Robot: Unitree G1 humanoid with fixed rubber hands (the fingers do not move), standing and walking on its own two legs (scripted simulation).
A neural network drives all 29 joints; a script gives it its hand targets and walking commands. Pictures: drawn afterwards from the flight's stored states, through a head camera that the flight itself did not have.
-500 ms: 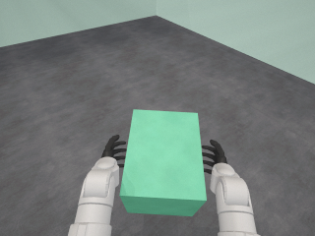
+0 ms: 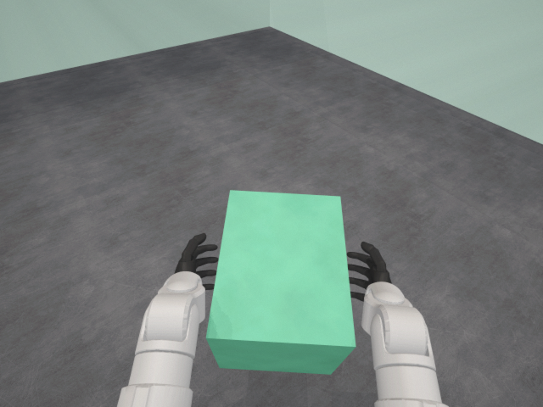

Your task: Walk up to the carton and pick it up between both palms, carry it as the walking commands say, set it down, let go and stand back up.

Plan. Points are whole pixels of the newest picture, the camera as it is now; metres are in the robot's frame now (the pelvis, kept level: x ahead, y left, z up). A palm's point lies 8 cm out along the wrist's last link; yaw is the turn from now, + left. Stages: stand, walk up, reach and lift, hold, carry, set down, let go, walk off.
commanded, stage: carry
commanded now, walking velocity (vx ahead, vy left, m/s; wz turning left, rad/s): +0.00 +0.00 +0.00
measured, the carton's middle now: (280, 281) +0.35 +0.00 -0.03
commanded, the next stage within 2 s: none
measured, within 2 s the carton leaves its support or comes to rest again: neither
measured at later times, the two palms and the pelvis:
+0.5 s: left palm (159, 331) +0.20 +0.15 +0.08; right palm (383, 343) +0.20 -0.13 +0.08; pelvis -0.08 +0.02 -0.02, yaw +0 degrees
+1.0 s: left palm out of the picture +0.02 +0.12 +0.11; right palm out of the picture +0.02 -0.16 +0.10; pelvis -0.28 -0.01 +0.00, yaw +2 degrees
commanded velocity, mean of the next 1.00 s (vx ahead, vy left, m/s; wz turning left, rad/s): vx -0.38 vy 0.00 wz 0.00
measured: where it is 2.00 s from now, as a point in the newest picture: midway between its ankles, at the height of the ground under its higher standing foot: outside the picture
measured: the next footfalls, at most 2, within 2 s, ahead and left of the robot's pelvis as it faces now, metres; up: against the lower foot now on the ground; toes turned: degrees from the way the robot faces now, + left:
right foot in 0.70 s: -0.14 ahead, -0.10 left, +0.00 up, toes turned -7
left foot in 1.12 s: -0.39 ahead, +0.13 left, +0.00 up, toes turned +7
